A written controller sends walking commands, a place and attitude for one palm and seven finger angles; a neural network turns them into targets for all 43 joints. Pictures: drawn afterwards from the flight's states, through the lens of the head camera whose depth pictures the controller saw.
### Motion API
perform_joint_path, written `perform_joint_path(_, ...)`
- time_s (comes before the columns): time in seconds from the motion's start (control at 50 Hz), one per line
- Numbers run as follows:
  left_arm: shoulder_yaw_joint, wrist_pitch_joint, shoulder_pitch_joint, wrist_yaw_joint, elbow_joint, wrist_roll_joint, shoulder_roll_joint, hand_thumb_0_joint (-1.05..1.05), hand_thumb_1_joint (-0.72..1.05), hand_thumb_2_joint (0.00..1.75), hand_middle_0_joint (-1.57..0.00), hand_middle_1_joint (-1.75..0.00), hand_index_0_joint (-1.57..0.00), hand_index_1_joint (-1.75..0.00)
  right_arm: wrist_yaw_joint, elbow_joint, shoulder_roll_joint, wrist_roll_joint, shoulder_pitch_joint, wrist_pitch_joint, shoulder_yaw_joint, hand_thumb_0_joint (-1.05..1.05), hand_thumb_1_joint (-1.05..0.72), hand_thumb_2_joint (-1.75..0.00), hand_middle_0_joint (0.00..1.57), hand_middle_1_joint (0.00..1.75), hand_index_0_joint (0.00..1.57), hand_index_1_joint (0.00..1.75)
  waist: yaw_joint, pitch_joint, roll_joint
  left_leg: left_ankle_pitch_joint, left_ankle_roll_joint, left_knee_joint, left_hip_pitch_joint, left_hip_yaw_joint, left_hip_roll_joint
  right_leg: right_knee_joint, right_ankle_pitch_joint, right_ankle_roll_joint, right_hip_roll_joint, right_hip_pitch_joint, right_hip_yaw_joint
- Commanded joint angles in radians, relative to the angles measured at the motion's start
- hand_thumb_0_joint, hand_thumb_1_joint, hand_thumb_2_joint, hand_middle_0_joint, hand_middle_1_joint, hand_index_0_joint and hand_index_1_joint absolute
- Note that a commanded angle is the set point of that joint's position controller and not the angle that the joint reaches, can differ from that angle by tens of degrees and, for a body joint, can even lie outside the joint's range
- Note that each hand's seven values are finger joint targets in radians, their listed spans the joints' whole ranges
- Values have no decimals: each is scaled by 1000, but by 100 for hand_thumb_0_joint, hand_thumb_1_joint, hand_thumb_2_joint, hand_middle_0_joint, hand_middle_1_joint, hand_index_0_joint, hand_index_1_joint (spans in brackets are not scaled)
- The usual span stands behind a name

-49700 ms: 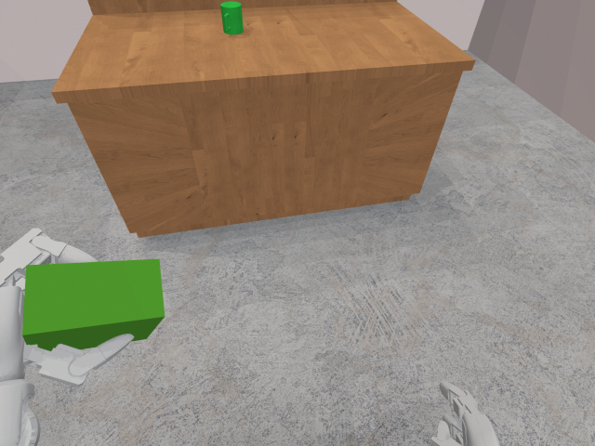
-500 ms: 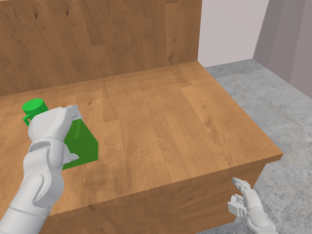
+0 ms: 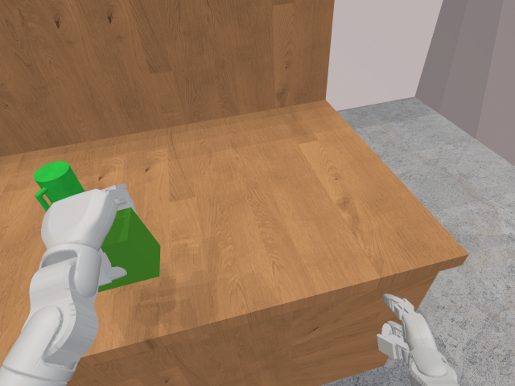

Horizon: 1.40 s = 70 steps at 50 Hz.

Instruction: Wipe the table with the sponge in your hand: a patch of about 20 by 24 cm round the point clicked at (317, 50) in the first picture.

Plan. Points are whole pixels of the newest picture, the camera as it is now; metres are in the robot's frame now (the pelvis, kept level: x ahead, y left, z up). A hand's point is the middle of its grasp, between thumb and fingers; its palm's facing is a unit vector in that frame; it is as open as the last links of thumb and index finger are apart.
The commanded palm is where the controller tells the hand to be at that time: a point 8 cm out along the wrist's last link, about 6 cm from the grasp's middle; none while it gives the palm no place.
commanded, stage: bring the sponge back beside the body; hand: left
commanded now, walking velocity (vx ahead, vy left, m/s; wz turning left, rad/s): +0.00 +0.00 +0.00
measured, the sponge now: (117, 257) +0.25 +0.28 +0.09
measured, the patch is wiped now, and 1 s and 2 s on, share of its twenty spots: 1.00 1.00 1.00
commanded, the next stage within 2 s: step back with the hand held close in 1.24 s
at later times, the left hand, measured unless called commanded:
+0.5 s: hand (87, 261) +0.21 +0.29 +0.13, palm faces +0.15 -0.14 -0.98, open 10.1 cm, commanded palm +0.17 +0.28 +0.20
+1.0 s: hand (76, 283) +0.18 +0.29 +0.12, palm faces +0.13 -0.16 -0.98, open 10.1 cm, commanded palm +0.15 +0.28 +0.19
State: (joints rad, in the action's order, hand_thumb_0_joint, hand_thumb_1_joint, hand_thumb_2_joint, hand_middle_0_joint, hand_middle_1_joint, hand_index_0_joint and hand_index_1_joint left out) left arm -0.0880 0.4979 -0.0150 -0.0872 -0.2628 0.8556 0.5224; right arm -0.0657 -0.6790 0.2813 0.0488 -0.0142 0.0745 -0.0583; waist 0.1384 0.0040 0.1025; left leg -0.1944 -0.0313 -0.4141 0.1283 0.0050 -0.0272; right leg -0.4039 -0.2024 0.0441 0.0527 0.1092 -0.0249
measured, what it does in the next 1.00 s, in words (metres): stands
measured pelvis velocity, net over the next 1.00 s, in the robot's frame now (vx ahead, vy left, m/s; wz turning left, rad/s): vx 0.00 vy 0.00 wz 0.00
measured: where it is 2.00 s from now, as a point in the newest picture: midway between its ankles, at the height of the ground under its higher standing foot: outside the picture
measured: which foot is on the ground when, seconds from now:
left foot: down 0.00-1.00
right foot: down 0.00-1.00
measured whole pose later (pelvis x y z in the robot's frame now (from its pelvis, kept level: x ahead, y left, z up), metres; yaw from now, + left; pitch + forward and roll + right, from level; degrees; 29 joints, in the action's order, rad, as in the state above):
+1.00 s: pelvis +0.00 +0.00 +0.00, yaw +0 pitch -7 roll -1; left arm -0.01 0.46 -0.28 -0.03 -0.38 0.83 0.51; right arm -0.06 -0.69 0.27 0.04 0.00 0.06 -0.05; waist 0.15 0.01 0.11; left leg -0.20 -0.04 -0.43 0.11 0.00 -0.02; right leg -0.39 -0.19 0.04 0.06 0.08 -0.03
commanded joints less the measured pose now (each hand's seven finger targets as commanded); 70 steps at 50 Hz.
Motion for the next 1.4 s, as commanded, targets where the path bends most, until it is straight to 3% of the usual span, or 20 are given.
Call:
perform_joint_path(0.0, 177, -2, 272, 75, -211, 29, 216, 0, 10, 130, -120, -160, -120, -160, 5, 208, 76, 2, -292, -71, 28, 0, -90, -90, 20, 30, 20, 30, 16, -202, -5, 146, -8, 52, -45, -126, 12, 73, 79, 65, -30, -31, -140)
perform_joint_path(0.16, 172, 27, 182, 53, -198, 4, 206, 0, 10, 130, -120, -160, -120, -160, 3, 204, 86, 10, -295, -53, 26, 0, -90, -90, 20, 30, 20, 30, 2, -175, -72, 99, -12, 54, -26, -121, 14, 88, 37, 44, -38, 5, -147)
perform_joint_path(0.18, 208, 21, 193, 59, -217, 5, 249, 0, 10, 130, -120, -160, -120, -160, 0, 201, 92, 7, -300, -58, 27, 0, -90, -90, 20, 30, 20, 30, -2, -176, -57, 85, -12, 56, -28, -118, 15, 89, 18, 50, -30, 1, -169)
perform_joint_path(0.24, 185, 11, 162, 60, -231, 16, 218, 0, 10, 130, -120, -160, -120, -160, 1, 206, 86, 1, -295, -62, 25, 0, -90, -90, 20, 30, 20, 30, 4, -190, -45, 114, -13, 45, -35, -120, 11, 80, 49, 51, -32, -13, -145)
perform_joint_path(0.28, 237, -8, 184, 74, -298, 22, 286, 0, 10, 130, -120, -160, -120, -160, -2, 207, 88, -3, -301, -69, 27, 0, -90, -90, 20, 30, 20, 30, 8, -198, 10, 104, -14, 51, -44, -126, 12, 78, 36, 55, -29, -25, -174)
perform_joint_path(0.3, 209, -13, 195, 76, -307, 29, 253, 0, 10, 130, -120, -160, -120, -160, -1, 219, 80, -4, -295, -74, 24, 0, -90, -90, 20, 30, 20, 30, 12, -207, 20, 116, -16, 43, -38, -126, 9, 69, 48, 58, -29, -34, -148)
perform_joint_path(0.54, 188, -22, 24, 72, -239, 0, 188, 0, 10, 130, -120, -160, -120, -160, 0, 198, 84, -3, -287, -72, 31, 0, -90, -90, 20, 30, 20, 30, 7, -133, -50, 82, -13, 56, -30, -129, 17, 95, 18, 48, -29, 3, -143)
perform_joint_path(0.78, 273, -64, -38, 109, -363, 18, 263, 0, 10, 130, -120, -160, -120, -160, 3, 202, 83, -12, -278, -85, 35, 0, -90, -90, 20, 30, 20, 30, 16, -138, 13, 81, -14, 61, -34, -137, 22, 85, 13, 54, -18, -21, -171)
perform_joint_path(0.94, 198, -56, -57, 99, -322, 2, 182, 0, 10, 130, -120, -160, -120, -160, 0, 198, 81, -10, -270, -87, 35, 0, -90, -90, 20, 30, 20, 30, 5, -110, -3, 86, -18, 55, -48, -131, 18, 103, 23, 48, -21, 6, -138)
perform_joint_path(0.98, 234, -69, -19, 103, -372, 9, 231, 0, 10, 130, -120, -160, -120, -160, -3, 198, 82, -7, -283, -97, 36, 0, -90, -90, 20, 30, 20, 30, 1, -129, 13, 70, -18, 63, -50, -138, 21, 96, 12, 50, -16, -10, -168)
perform_joint_path(1.04, 205, -67, -69, 97, -326, 9, 188, 0, 10, 130, -120, -160, -120, -160, -3, 194, 79, -12, -265, -93, 34, 0, -90, -90, 20, 30, 20, 30, 6, -106, -29, 91, -19, 61, -46, -134, 17, 102, 23, 47, -17, -2, -133)
perform_joint_path(1.08, 254, -75, -39, 105, -371, 11, 246, 0, 10, 130, -120, -160, -120, -160, -2, 196, 82, -9, -274, -96, 36, 0, -90, -90, 20, 30, 20, 30, 5, -124, -12, 71, -18, 73, -45, -141, 22, 96, 10, 48, -12, -19, -161)
perform_joint_path(1.14, 233, -66, -96, 106, -315, 12, 203, 0, 10, 130, -120, -160, -120, -160, 5, 191, 81, -13, -261, -88, 35, 0, -90, -90, 20, 30, 20, 30, 15, -111, -24, 99, -15, 64, -33, -133, 18, 99, 34, 50, -16, -15, -135)
perform_joint_path(1.18, 275, -71, -65, 112, -357, 14, 257, 0, 10, 130, -120, -160, -120, -160, 6, 191, 85, -11, -277, -88, 38, 0, -90, -90, 20, 30, 20, 30, 14, -126, 9, 90, -15, 67, -35, -134, 20, 94, 32, 52, -13, -27, -171)
perform_joint_path(1.24, 216, -56, -90, 103, -310, 2, 187, 0, 10, 130, -120, -160, -120, -160, 9, 194, 81, -10, -268, -81, 34, 0, -90, -90, 20, 30, 20, 30, 10, -92, -18, 89, -15, 64, -32, -126, 16, 109, 24, 46, -17, 1, -137)
perform_joint_path(1.28, 245, -64, -44, 106, -350, 5, 229, 0, 10, 130, -120, -160, -120, -160, 7, 197, 83, -6, -283, -86, 36, 0, -90, -90, 20, 30, 20, 30, 4, -104, 1, 62, -15, 69, -35, -130, 19, 105, 1, 48, -13, -2, -168)
perform_joint_path(1.32, 220, -62, -66, 103, -319, 7, 193, 0, 10, 130, -120, -160, -120, -160, 8, 196, 73, -7, -273, -91, 32, 0, -90, -90, 20, 30, 20, 30, 8, -108, -23, 72, -16, 64, -29, -131, 13, 103, 5, 47, -18, 0, -150)
perform_joint_path(1.34, 180, -46, -71, 98, -166, 16, 154, 0, 10, 130, -120, -160, -120, -160, -1, 170, 87, -9, -256, -80, 31, 0, -90, -90, 20, 30, 20, 30, -15, -37, -74, 40, -13, 66, -11, -116, 14, 126, -29, 44, -14, 49, -131)
perform_joint_path(1.36, 397, -304, 125, 134, -478, -862, 23, 0, 10, 130, -120, -160, -120, -160, -3, 407, 44, 3, -94, -83, 38, 0, -90, -90, 20, 30, 20, 30, -110, 77, -191, -144, -39, -33, 3, -107, 34, 193, -34, 20, -50, 275, -218)
perform_joint_path(1.38, 467, -407, 53, 161, -359, -863, 168, 0, 10, 130, -120, -160, -120, -160, -14, 335, 46, -27, -35, -103, 7, 0, -90, -90, 20, 30, 20, 30, -101, 28, -279, -199, -41, -69, -9, -122, 23, 209, -155, 29, -79, 293, -229)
